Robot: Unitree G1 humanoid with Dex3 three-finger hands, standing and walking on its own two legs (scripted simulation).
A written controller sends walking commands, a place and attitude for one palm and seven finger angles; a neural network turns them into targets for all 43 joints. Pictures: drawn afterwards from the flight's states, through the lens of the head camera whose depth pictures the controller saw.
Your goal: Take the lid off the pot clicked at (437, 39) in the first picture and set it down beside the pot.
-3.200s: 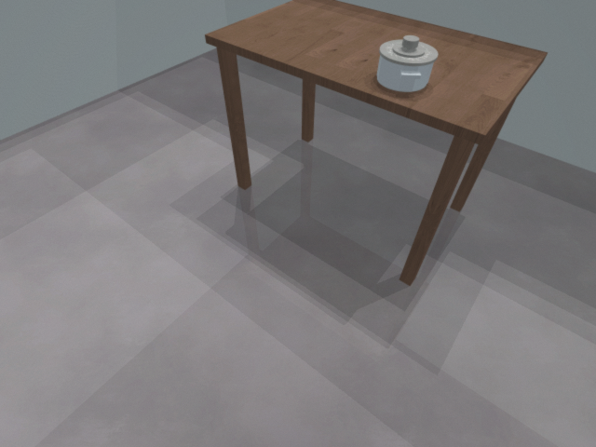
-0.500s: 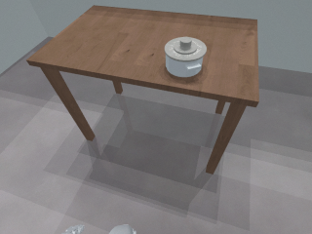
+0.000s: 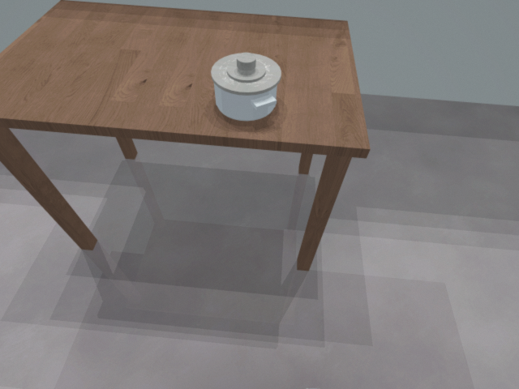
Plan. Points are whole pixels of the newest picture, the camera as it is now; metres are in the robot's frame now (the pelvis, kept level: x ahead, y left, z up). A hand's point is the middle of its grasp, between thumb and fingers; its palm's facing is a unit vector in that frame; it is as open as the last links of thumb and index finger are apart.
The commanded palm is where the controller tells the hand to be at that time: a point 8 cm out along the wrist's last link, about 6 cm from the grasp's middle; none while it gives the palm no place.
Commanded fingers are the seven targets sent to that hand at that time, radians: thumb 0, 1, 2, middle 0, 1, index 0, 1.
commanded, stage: take the last steps up to it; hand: left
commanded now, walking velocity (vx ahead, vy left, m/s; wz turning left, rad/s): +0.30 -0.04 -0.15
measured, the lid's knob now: (246, 61) +0.76 +0.07 +0.08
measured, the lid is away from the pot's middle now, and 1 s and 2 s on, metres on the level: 0.00 0.00 0.00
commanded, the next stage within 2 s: come to a stop and stand still in 0.68 s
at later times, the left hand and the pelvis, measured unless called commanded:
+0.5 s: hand out of the picture +0.06 +0.13 -0.17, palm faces +0.04 -0.98 -0.18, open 7.4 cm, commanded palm none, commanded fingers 0.00 0.90 0.90 -0.20 -0.30 -0.20 -0.30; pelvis +0.12 -0.04 +0.00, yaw -3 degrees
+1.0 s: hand (215, 271) +0.36 +0.11 -0.17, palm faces -0.08 -0.97 -0.25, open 7.4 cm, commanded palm none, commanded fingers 0.00 0.90 0.90 -0.20 -0.30 -0.20 -0.30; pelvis +0.26 -0.06 -0.01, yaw -5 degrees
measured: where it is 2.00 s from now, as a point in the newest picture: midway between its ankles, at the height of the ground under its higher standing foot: outside the picture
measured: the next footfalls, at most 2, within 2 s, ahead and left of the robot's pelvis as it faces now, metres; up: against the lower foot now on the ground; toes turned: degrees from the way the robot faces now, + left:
right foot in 0.08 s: +0.02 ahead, -0.11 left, +0.00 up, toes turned -5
left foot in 0.58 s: +0.26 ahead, +0.09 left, +0.00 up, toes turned +3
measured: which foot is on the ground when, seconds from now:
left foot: down 0.00-0.08, up 0.10-0.56, down 0.58-0.96, up 0.98-1.00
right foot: up 0.00-0.06, down 0.08-0.58, up 0.60-0.92, down 0.94-1.00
